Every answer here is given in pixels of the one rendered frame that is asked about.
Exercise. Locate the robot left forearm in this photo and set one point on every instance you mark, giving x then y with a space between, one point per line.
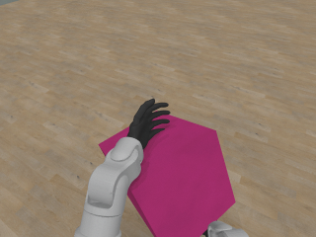
107 190

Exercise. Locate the left robot hand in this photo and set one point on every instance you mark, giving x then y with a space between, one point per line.
143 121

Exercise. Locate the robot right forearm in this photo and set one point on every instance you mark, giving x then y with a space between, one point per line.
220 229

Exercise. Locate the carton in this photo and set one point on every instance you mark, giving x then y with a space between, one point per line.
183 184

